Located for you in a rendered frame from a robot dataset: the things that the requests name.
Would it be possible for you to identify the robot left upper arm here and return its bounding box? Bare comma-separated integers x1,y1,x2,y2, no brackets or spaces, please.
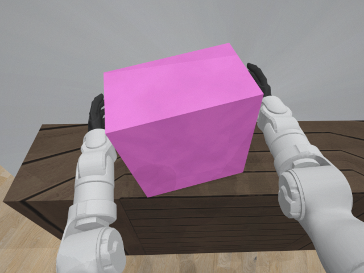
57,226,126,273

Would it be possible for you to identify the pedestal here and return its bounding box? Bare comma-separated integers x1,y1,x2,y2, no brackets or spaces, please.
3,121,364,255

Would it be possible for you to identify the robot left forearm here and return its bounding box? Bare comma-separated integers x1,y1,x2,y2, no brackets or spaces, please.
56,129,117,273

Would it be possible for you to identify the robot right upper arm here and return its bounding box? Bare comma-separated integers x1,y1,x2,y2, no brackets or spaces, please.
278,166,364,273

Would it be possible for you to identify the robot right hand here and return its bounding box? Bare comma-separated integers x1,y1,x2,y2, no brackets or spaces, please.
247,63,271,97

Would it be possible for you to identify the robot left hand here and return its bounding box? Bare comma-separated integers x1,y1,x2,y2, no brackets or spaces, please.
88,94,105,132

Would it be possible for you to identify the carton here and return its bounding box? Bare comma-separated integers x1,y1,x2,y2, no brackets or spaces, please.
104,43,264,197

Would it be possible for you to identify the robot right forearm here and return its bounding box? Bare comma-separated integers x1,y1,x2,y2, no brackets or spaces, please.
257,96,353,210

